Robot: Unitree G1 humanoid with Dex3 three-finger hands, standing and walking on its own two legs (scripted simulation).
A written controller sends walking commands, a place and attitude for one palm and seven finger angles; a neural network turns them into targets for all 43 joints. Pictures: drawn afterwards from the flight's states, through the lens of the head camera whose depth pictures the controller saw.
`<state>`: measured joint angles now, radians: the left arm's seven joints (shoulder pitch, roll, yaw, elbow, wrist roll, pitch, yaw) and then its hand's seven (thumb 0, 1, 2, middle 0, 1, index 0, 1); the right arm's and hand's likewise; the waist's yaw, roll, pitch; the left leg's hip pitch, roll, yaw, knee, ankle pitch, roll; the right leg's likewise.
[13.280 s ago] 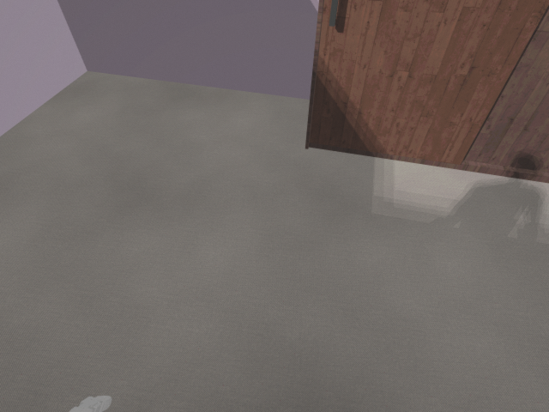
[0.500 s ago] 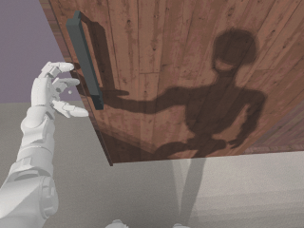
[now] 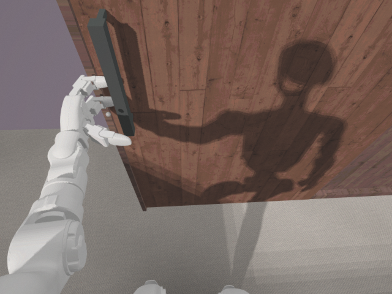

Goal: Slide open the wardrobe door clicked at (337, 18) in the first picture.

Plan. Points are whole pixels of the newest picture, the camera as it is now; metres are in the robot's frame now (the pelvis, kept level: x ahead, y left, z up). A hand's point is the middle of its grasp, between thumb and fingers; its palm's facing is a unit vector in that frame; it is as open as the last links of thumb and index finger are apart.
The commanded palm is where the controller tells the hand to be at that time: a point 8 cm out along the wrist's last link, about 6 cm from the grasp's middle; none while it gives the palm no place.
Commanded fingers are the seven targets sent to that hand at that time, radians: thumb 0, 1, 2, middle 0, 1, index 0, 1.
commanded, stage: feel for the door with the fingertips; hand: left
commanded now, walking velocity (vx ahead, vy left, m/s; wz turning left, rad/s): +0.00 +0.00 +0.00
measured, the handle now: (118, 83) +0.52 +0.16 +0.12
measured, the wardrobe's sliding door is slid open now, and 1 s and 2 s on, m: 0.00 0.00 0.00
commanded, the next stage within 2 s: slide the fingers in behind the handle in 0.28 s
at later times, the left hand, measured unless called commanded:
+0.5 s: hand (108, 105) +0.48 +0.18 +0.10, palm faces +0.03 -1.00 -0.01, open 13.6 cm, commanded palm +0.44 +0.23 +0.10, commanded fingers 0.00 -0.50 0.30 -0.30 -1.20 -0.30 -1.20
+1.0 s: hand (114, 112) +0.46 +0.16 +0.10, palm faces +0.04 -1.00 +0.00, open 14.0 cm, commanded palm +0.43 +0.21 +0.10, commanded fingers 0.00 -0.50 0.30 -0.30 -1.20 -0.30 -1.20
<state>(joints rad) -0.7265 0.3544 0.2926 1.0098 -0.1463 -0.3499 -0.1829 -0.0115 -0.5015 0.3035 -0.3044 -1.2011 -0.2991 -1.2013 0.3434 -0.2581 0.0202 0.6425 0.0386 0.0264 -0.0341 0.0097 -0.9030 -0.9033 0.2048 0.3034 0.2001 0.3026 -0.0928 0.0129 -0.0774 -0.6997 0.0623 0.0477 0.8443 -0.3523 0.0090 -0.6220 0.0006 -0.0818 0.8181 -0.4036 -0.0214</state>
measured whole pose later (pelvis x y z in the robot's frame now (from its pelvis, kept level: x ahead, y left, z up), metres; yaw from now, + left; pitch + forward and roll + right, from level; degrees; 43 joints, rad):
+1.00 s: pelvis +0.01 +0.00 +0.00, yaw +0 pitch +12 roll -1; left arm -0.72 0.32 0.27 0.99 -0.14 -0.36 -0.14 -0.01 -0.50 0.30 -0.31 -1.20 -0.30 -1.20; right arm 0.33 -0.24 0.02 0.64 0.03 0.03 -0.02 0.01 -0.90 -0.90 0.21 0.30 0.20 0.30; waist -0.08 0.02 -0.09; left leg -0.69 0.06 0.05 0.84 -0.36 0.01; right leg -0.61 0.00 -0.08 0.82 -0.41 -0.02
